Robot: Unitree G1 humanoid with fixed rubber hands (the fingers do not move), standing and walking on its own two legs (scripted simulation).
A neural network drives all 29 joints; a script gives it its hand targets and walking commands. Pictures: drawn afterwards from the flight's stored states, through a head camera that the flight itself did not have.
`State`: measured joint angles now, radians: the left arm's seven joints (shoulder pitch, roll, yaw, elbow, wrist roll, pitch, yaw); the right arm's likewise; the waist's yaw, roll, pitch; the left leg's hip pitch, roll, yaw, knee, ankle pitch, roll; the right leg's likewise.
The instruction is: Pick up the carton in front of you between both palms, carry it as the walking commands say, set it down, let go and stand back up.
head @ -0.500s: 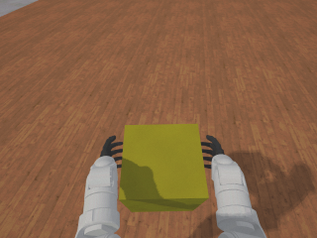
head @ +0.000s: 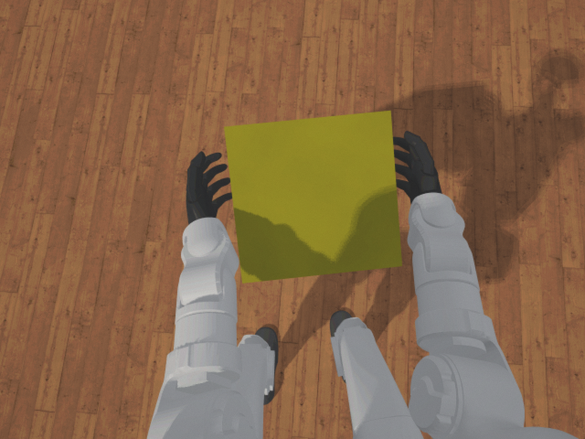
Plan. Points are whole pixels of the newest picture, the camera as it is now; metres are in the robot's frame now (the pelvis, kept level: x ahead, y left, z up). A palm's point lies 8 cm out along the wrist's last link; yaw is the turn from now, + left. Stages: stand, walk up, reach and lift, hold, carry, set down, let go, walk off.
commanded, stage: set down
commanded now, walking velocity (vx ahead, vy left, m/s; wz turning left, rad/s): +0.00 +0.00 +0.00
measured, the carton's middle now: (307, 195) +0.44 -0.04 -0.18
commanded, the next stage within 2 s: none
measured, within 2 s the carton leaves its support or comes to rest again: rests again in 1.98 s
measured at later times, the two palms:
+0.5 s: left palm (239, 202) +0.45 +0.07 -0.22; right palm (405, 187) +0.44 -0.22 -0.23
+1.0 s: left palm (260, 204) +0.48 +0.06 -0.37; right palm (394, 192) +0.47 -0.24 -0.38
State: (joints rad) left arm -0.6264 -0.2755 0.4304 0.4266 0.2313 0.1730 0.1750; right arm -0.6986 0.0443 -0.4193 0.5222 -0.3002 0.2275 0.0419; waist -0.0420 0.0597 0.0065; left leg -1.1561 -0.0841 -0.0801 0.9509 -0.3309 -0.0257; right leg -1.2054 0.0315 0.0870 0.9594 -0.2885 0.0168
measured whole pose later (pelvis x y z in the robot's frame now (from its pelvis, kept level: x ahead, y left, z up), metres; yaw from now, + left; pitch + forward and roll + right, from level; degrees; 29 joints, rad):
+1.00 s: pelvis -0.05 -0.01 -0.24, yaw +4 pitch +45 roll +5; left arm -1.24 -0.07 0.50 0.70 0.15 0.24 0.26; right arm -1.31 -0.24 -0.34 0.84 -0.19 0.31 0.01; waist -0.09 0.09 0.09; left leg -2.12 -0.18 -0.06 1.89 -0.57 -0.10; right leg -2.19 0.10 0.10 1.91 -0.50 0.03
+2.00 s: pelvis -0.04 -0.01 -0.30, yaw +6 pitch +40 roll +4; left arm -1.45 0.03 0.47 0.87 0.12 0.17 0.14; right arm -1.50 -0.37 -0.42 1.01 -0.19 0.23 0.14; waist -0.11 0.09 0.34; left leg -2.19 -0.22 -0.04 2.14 -0.65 -0.10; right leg -2.24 0.03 0.05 2.16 -0.61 0.01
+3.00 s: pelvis -0.06 -0.01 -0.26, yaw +3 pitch +37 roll +6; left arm -1.42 0.16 0.29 0.91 -0.05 0.22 0.22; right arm -1.49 -0.52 -0.18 1.10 0.08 0.18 0.06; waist -0.07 0.06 0.27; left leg -2.04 -0.11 0.00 1.98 -0.60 -0.07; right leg -2.13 0.03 0.05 1.99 -0.51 -0.02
